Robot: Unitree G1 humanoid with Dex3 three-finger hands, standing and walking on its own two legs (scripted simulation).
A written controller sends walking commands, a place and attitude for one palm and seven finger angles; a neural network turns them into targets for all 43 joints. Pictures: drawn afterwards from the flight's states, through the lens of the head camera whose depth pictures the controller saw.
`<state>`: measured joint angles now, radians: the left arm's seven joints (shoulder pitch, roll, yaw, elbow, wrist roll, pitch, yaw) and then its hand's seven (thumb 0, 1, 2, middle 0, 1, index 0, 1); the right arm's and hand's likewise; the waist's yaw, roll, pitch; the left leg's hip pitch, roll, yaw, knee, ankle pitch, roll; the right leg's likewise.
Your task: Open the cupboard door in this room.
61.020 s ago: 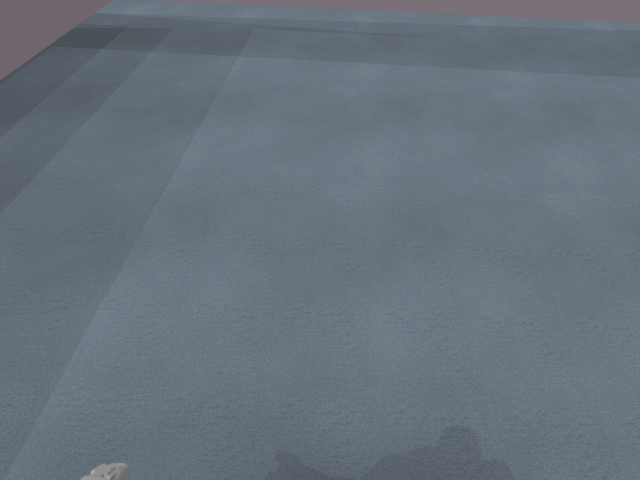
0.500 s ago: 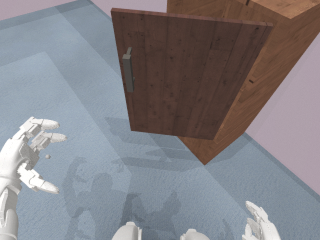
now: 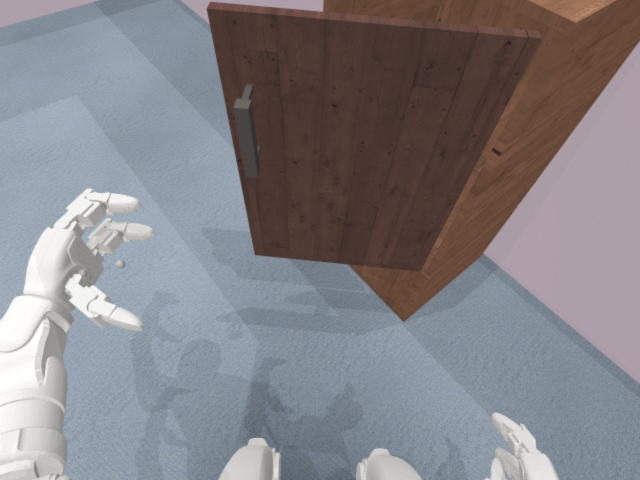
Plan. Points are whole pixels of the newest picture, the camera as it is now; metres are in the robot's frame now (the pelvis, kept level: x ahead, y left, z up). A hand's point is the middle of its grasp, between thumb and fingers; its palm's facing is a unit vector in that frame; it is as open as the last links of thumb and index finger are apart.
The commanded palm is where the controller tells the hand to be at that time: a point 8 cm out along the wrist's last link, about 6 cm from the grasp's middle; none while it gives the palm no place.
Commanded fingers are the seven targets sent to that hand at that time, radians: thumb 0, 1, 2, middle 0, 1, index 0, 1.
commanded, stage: move the hooked fingers beside the handle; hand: left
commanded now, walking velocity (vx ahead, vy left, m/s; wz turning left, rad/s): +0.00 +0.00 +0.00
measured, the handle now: (250, 132) +0.60 +0.13 +0.05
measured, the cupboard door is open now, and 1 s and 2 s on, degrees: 46 46 46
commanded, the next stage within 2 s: none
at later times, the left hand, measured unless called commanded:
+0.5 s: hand (161, 211) +0.43 +0.22 +0.06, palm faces -0.09 -1.00 -0.01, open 14.0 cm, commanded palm +0.41 +0.27 +0.06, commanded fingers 0.00 -0.50 0.30 -0.30 -1.20 -0.30 -1.20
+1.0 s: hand (195, 164) +0.52 +0.20 +0.05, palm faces -0.09 -1.00 -0.01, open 14.0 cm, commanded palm +0.51 +0.25 +0.05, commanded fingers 0.00 -0.50 0.30 -0.30 -1.20 -0.30 -1.20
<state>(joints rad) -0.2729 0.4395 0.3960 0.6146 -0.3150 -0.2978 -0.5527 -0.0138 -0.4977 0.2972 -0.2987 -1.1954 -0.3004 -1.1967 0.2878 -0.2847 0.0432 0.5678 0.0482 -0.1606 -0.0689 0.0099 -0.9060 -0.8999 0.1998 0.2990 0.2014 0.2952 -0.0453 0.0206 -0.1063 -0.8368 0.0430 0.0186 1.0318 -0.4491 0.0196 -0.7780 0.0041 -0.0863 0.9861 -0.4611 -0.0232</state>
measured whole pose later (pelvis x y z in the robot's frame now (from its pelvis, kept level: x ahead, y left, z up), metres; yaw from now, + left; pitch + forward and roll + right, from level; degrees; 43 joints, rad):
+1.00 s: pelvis +0.00 +0.00 -0.02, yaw -2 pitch +24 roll -3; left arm -0.94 0.61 0.43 1.20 -0.11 -0.35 -0.40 -0.01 -0.50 0.30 -0.30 -1.20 -0.30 -1.20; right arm 0.39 -0.29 0.05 0.64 0.01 0.02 -0.03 0.00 -0.91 -0.90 0.20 0.30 0.20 0.29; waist -0.18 0.03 -0.11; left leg -1.08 0.07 0.02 1.14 -0.48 0.02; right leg -1.02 0.03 -0.08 1.08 -0.48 -0.02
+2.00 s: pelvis +0.01 +0.00 -0.02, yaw -3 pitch +24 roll -4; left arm -0.97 0.60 0.44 1.22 -0.08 -0.38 -0.34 -0.01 -0.50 0.30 -0.30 -1.20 -0.30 -1.20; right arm 0.37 -0.28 0.06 0.60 0.00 0.08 -0.01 0.00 -0.91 -0.90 0.20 0.30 0.20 0.29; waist -0.20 0.03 -0.11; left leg -1.08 0.08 0.01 1.15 -0.49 0.02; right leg -1.02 0.04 -0.08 1.07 -0.48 -0.02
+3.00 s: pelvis +0.01 +0.01 -0.02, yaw -2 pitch +25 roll -4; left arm -0.99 0.49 0.37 1.20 -0.06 -0.40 -0.21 -0.01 -0.50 0.30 -0.30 -1.20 -0.30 -1.20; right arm 0.39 -0.26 0.05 0.62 -0.02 0.07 0.02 0.00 -0.91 -0.90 0.20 0.30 0.20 0.29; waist -0.21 0.04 -0.12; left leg -1.10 0.07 0.02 1.15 -0.50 0.03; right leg -1.03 0.03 -0.08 1.08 -0.49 -0.01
